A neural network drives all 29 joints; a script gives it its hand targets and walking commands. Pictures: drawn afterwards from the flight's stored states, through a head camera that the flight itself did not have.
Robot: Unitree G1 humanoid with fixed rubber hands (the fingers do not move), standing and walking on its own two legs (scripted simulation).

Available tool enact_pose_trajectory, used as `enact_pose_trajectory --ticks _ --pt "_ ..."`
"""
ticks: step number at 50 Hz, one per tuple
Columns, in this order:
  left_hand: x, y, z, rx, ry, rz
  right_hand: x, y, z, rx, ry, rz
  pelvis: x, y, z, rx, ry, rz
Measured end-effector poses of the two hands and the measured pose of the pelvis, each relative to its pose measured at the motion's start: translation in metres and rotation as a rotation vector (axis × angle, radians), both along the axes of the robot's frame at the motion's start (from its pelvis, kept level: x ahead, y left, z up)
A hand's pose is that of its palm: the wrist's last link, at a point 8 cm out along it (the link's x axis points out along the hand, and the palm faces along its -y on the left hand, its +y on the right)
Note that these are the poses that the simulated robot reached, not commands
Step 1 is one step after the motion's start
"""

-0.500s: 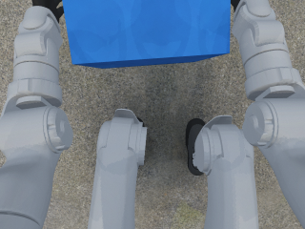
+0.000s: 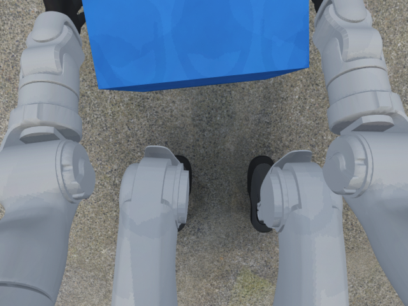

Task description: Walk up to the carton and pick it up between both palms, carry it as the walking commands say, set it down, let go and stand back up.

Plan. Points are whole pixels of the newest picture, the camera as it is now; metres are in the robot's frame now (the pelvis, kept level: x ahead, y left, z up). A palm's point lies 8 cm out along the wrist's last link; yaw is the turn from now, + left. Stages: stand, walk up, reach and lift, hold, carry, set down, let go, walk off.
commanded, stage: set down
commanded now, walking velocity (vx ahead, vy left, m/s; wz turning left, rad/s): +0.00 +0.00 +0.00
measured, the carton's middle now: out of the picture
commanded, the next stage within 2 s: none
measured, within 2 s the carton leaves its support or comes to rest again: neither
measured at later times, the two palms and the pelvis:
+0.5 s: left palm (66, 16) +0.51 +0.26 -0.16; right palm out of the picture +0.55 -0.14 -0.16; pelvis -0.01 +0.00 -0.01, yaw +1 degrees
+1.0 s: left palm (59, 21) +0.51 +0.28 -0.18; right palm (348, 3) +0.55 -0.18 -0.18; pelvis -0.01 +0.00 -0.02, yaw +1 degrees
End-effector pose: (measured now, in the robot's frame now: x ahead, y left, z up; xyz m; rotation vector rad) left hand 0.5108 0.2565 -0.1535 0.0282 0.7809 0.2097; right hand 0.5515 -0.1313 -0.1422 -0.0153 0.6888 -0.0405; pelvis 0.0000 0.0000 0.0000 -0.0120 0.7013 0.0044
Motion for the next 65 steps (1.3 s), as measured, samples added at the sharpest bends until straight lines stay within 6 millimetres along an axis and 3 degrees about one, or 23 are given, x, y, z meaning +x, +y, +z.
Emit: enact_pose_trajectory --ticks 22,32,38,43,51,58,65 --pt "0.001 -0.001 -0.002 -0.001 -0.028 -0.014 0.004 -0.002 -0.006 -0.015 -0.027 0.022 -0.011 -0.002 -0.005 0.006 -0.073 0.01" --pt "0.002 -0.002 -0.023 0.012 -0.047 0.023 -0.018 -0.014 -0.048 -0.062 0.079 0.007 -0.006 -0.002 -0.006 -0.006 -0.094 0.007" --pt "0.009 0.004 -0.03 0.018 -0.095 0.046 -0.001 -0.025 -0.043 -0.084 -0.006 -0.013 -0.007 -0.002 -0.009 -0.001 -0.147 0.007" --pt "-0.002 0.007 -0.042 0.025 -0.062 0.041 -0.008 -0.034 -0.053 -0.101 0.048 -0.021 -0.006 -0.002 -0.013 -0.001 -0.158 0.006" --pt "0.0 0.027 -0.024 0.047 -0.112 0.06 -0.002 -0.047 -0.036 -0.113 0.0 -0.033 -0.008 -0.003 -0.015 -0.002 -0.174 0.015" --pt "-0.002 0.036 -0.011 0.034 -0.091 0.068 -0.004 -0.041 -0.033 -0.097 0.032 -0.015 -0.006 -0.004 -0.013 -0.005 -0.142 0.024" --pt "0.009 0.033 0.012 0.04 -0.162 0.035 0.007 -0.047 -0.003 -0.103 -0.063 -0.021 -0.01 -0.004 0.001 -0.01 -0.184 0.028"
